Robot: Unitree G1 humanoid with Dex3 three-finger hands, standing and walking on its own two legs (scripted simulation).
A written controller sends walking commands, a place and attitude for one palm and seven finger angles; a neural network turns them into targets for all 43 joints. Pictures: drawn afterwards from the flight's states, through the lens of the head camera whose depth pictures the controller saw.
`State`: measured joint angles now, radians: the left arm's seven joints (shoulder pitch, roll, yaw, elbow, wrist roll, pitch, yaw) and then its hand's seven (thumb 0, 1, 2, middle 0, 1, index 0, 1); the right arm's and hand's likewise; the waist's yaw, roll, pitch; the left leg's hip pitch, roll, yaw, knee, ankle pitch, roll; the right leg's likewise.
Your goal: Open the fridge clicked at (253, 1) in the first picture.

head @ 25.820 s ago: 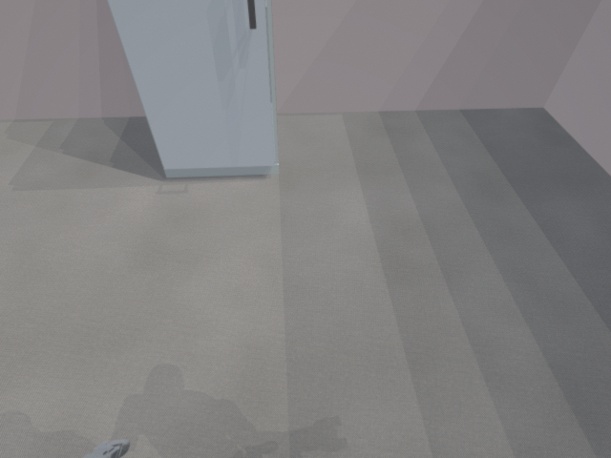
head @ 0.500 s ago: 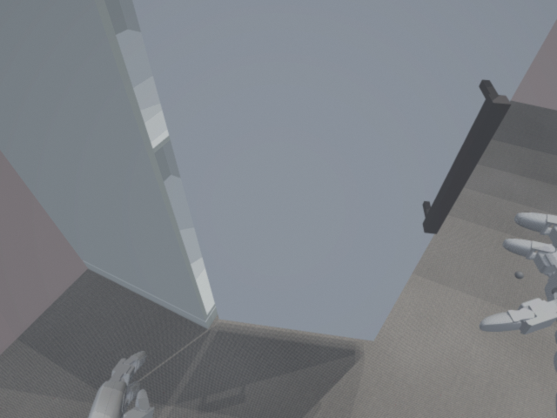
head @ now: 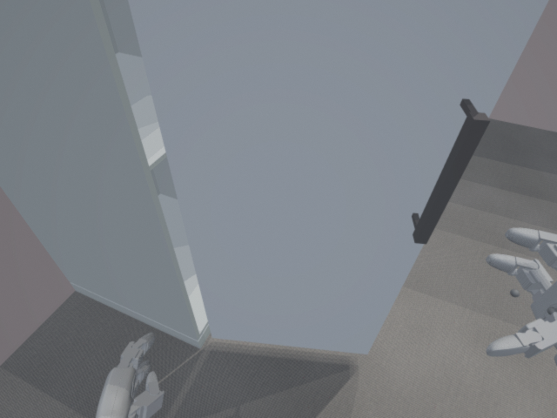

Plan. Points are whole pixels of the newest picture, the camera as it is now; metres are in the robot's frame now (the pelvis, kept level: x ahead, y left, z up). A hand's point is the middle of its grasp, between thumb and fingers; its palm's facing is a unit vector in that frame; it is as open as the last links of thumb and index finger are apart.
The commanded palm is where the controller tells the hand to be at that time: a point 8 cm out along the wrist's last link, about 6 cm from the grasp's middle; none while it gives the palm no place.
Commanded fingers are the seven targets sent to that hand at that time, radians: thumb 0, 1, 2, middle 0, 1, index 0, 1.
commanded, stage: draw the hand back to the body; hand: right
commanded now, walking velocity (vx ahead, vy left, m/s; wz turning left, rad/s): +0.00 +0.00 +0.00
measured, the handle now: (441, 179) +0.46 -0.27 +0.13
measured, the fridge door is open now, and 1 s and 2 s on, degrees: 73 73 73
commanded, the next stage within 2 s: step back with the hand held close in 1.36 s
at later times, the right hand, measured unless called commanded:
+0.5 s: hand (539, 309) +0.22 -0.29 +0.14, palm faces +0.44 +0.84 -0.31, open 13.5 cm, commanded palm +0.17 -0.32 +0.16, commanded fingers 0.00 -0.07 -0.50 0.23 0.79 0.23 0.79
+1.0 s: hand (545, 284) +0.23 -0.28 +0.18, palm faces +0.45 +0.81 -0.38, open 8.6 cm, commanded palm +0.17 -0.31 +0.19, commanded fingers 0.00 -0.90 -0.90 0.20 0.30 0.20 0.30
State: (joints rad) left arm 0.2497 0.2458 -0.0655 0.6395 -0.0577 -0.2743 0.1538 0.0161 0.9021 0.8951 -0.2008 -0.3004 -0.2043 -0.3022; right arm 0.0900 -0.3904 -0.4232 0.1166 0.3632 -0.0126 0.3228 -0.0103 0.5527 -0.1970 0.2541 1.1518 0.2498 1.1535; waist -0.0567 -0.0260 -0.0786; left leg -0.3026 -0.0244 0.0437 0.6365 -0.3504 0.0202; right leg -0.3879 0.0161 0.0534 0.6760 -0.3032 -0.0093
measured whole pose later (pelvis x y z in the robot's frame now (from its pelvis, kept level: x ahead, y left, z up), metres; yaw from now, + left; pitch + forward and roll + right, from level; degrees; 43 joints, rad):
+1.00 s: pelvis +0.03 -0.01 +0.02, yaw +1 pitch -3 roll +0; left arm 0.20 0.23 -0.03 0.65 0.01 -0.13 0.09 0.02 0.90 0.90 -0.20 -0.30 -0.20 -0.30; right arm 0.44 -0.37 -0.35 -0.37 0.09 -0.05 -0.10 0.01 -0.62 -0.76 0.22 0.46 0.22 0.46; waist -0.08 -0.04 -0.01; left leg -0.06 0.00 0.01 0.41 -0.29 0.00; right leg -0.13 0.04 0.02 0.43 -0.24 -0.03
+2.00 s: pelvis -0.03 -0.03 +0.02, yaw +1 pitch +0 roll +1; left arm 0.19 0.23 -0.01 0.55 -0.01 0.00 0.09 0.01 0.90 0.90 -0.20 -0.30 -0.20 -0.30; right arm 0.54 -0.43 -0.42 -0.47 0.06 -0.15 -0.12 0.02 -0.89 -0.90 0.21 0.30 0.21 0.30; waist -0.02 -0.01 0.00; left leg -0.25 0.01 0.01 0.44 -0.20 -0.02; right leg -0.31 0.05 0.02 0.45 -0.14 -0.05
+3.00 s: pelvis -0.18 -0.05 +0.01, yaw +1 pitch +2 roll +1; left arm 0.31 0.26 0.02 0.66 0.00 -0.09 0.10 0.01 0.90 0.90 -0.20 -0.30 -0.20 -0.30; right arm 0.56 -0.43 -0.45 -0.46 0.06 -0.21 -0.13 0.01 -0.88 -0.90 0.22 0.30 0.21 0.31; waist -0.02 0.05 -0.11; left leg -0.14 0.00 -0.02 0.47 -0.36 -0.02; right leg -0.41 -0.01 -0.02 0.69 -0.26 0.01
